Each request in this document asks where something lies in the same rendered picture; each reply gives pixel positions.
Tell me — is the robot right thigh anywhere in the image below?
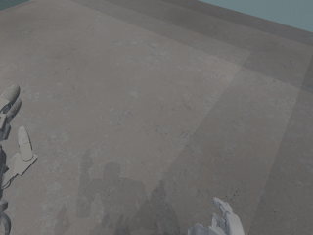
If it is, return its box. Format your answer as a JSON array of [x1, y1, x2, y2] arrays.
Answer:
[[186, 225, 209, 235]]

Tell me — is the left robot hand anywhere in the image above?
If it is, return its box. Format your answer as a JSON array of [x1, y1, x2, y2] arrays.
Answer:
[[0, 84, 38, 199]]

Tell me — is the robot left forearm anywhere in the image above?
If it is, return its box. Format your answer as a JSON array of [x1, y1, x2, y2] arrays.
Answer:
[[0, 199, 12, 235]]

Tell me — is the right robot hand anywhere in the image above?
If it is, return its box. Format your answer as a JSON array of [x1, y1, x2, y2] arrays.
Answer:
[[208, 197, 246, 235]]

